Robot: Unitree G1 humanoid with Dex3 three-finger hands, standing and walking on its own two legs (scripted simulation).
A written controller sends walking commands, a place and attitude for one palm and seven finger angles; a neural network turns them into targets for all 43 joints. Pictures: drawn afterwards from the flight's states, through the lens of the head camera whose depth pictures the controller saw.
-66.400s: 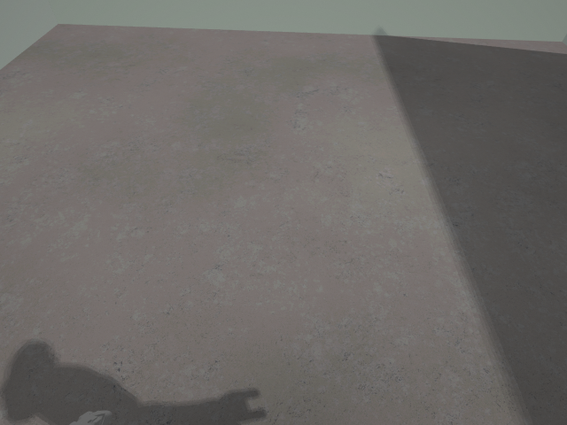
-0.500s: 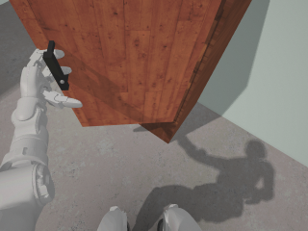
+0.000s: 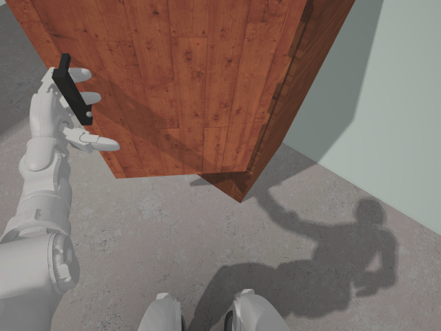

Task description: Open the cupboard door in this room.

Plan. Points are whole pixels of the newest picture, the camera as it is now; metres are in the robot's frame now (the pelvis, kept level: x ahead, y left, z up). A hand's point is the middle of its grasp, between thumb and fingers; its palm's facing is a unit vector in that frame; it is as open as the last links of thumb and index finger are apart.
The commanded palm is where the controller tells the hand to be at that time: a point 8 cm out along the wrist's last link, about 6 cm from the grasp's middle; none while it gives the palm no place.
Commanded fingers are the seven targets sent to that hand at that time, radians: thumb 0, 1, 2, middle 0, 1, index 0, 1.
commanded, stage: slide the fingers in behind the handle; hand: left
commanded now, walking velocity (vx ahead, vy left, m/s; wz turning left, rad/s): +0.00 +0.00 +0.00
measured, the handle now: (76, 91) +0.54 +0.24 +0.06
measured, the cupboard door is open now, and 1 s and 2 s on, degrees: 40 41 71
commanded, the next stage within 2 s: close the thumb around the handle in 0.44 s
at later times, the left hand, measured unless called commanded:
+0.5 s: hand (89, 113) +0.48 +0.21 +0.06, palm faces +0.07 -1.00 -0.01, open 14.1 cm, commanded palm +0.46 +0.25 +0.06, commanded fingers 0.00 -0.50 0.30 -0.30 -1.20 -0.30 -1.20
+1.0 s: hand (89, 115) +0.48 +0.21 +0.06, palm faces +0.07 -1.00 +0.00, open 8.5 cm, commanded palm +0.45 +0.25 +0.06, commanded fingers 0.00 0.84 0.88 -0.40 -1.34 -0.40 -1.34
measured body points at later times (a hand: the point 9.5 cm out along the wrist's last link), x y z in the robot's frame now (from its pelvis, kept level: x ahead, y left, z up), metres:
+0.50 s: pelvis +0.00 +0.01 +0.00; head +0.12 +0.03 +0.43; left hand +0.47 +0.26 +0.07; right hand +0.03 -0.26 -0.11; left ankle +0.02 +0.11 -0.66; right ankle +0.01 -0.10 -0.66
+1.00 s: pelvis +0.01 +0.01 +0.00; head +0.12 +0.03 +0.44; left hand +0.47 +0.26 +0.07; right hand +0.03 -0.25 -0.11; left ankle +0.02 +0.11 -0.66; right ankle +0.01 -0.10 -0.66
